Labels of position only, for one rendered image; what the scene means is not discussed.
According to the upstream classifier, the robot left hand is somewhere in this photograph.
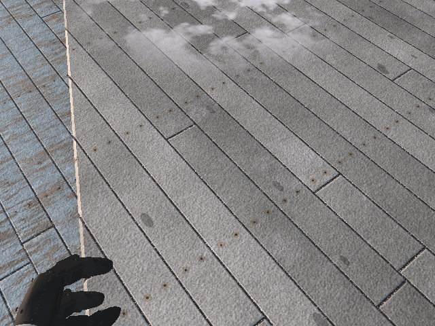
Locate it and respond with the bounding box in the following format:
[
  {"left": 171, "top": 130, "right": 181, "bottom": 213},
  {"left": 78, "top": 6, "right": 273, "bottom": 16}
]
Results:
[{"left": 14, "top": 254, "right": 121, "bottom": 326}]

